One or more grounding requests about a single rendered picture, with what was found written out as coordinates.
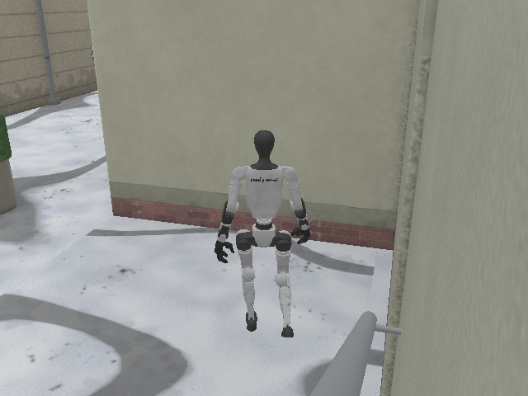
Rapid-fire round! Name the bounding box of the right robot upper arm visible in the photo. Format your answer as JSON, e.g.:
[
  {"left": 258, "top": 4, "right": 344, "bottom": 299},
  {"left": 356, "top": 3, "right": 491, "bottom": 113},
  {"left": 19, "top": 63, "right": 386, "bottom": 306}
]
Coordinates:
[{"left": 281, "top": 166, "right": 303, "bottom": 210}]

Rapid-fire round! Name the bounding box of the robot left hand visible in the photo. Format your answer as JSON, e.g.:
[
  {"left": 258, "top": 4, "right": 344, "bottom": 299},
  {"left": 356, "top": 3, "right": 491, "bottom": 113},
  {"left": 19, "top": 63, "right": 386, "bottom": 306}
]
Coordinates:
[{"left": 214, "top": 240, "right": 234, "bottom": 263}]

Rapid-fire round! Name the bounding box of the robot right shin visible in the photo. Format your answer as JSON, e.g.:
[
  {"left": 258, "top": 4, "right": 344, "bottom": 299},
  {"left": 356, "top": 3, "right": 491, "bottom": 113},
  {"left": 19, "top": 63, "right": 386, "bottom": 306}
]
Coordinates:
[{"left": 279, "top": 273, "right": 291, "bottom": 328}]

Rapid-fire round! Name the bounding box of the right robot forearm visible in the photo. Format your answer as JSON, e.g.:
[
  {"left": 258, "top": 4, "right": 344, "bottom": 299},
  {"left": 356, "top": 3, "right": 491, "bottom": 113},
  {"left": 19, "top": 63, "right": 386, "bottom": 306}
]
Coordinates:
[{"left": 295, "top": 198, "right": 309, "bottom": 230}]

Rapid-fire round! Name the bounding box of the left robot upper arm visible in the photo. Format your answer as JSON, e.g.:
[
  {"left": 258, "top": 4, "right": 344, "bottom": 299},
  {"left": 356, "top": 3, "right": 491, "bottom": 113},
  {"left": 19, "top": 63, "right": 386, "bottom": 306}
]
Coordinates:
[{"left": 226, "top": 166, "right": 248, "bottom": 213}]

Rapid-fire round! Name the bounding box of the robot right hand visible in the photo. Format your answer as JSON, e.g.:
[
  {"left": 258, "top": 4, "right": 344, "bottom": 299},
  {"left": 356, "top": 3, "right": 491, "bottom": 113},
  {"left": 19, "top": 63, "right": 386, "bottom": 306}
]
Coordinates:
[{"left": 291, "top": 227, "right": 310, "bottom": 244}]

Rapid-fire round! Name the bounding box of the right robot foot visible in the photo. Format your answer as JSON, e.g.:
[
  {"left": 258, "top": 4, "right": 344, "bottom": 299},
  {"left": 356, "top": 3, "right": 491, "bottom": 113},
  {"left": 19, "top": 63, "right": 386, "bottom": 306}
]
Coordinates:
[{"left": 281, "top": 325, "right": 294, "bottom": 337}]

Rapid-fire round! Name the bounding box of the left robot forearm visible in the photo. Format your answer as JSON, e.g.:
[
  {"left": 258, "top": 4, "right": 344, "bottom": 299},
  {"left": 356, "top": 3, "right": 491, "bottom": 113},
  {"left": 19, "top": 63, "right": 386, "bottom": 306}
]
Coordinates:
[{"left": 217, "top": 200, "right": 234, "bottom": 243}]

